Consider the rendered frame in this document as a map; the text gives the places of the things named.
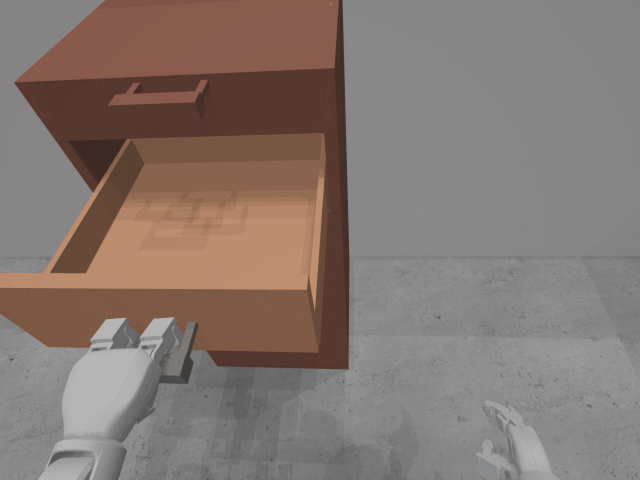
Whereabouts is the cabinet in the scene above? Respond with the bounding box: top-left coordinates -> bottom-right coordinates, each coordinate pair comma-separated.
14,0 -> 349,369

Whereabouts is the handle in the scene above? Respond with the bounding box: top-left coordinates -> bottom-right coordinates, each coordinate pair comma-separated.
159,322 -> 199,384
108,91 -> 206,124

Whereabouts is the robot left hand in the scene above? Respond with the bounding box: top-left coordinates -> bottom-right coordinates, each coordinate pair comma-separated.
62,317 -> 184,443

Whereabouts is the drawer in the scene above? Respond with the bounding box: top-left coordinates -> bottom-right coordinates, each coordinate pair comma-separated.
0,133 -> 329,353

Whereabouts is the robot left forearm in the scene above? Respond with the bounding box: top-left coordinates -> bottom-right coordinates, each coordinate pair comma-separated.
38,436 -> 127,480

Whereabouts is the robot right hand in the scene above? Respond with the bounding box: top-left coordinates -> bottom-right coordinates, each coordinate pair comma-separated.
476,400 -> 555,480

